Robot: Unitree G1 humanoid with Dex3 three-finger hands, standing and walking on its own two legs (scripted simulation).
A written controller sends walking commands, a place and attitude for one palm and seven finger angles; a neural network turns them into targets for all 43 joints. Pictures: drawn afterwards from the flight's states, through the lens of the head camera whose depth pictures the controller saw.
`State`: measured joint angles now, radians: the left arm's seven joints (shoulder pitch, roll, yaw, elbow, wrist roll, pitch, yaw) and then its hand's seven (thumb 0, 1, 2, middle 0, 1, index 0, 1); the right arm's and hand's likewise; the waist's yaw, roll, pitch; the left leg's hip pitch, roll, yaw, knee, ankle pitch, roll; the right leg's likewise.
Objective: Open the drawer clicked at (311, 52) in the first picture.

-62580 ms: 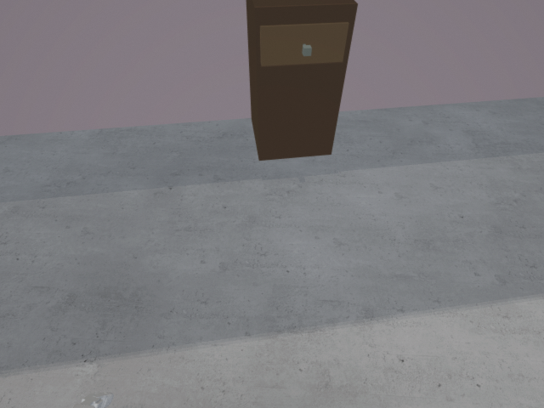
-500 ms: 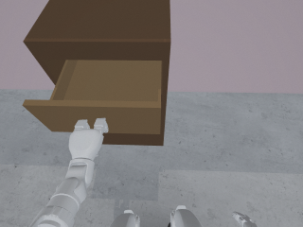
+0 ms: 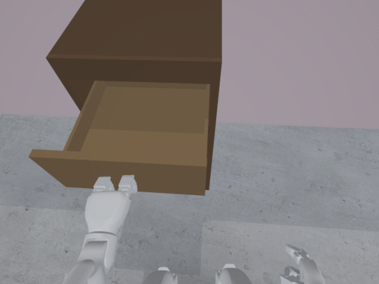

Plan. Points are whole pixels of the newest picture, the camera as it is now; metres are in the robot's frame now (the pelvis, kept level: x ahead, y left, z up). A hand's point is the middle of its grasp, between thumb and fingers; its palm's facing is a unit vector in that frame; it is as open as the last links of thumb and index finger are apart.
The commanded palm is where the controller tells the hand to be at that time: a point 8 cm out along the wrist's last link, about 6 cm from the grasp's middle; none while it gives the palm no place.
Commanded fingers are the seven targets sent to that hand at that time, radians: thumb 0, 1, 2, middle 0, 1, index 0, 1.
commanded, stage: pull the drawer open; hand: left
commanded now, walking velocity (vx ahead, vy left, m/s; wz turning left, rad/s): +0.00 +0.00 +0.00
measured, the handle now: (121, 193) +0.32 +0.18 -0.05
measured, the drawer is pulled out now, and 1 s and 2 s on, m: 0.24 0.30 0.29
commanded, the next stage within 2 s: open the thumb to release the handle in 0.60 s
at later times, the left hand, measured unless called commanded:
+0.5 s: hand (111, 241) +0.22 +0.19 -0.07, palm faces -0.05 -0.06 -1.00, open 6.8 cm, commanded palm +0.18 +0.20 -0.01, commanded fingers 0.00 0.90 0.90 -0.40 -1.35 -0.40 -1.35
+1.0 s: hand (112, 238) +0.22 +0.19 -0.06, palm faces -0.01 -0.03 -1.00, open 8.1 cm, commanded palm +0.20 +0.20 -0.01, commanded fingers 0.00 -0.22 0.42 -0.32 -1.23 -0.32 -1.23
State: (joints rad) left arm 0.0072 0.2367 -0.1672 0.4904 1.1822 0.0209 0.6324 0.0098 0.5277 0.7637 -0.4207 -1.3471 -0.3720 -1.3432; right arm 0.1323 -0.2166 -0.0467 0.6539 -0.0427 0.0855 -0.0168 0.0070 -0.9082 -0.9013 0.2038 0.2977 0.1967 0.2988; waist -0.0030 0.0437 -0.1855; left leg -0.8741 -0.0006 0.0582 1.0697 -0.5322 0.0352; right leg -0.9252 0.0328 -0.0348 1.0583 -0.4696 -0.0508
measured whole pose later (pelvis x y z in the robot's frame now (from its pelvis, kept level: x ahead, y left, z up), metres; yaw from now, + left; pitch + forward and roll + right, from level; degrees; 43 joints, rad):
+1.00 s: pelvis -0.01 -0.02 -0.02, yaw +1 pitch +19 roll +2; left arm 0.22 0.24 -0.15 0.28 1.17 0.03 0.66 0.01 0.31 0.65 -0.39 -1.29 -0.40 -1.30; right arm 0.08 -0.22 -0.03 0.65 -0.05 0.07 -0.03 0.01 -0.91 -0.90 0.20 0.30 0.20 0.30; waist 0.03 0.05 -0.18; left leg -0.93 0.00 0.06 1.15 -0.56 0.01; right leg -1.00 0.03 -0.04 1.17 -0.51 -0.08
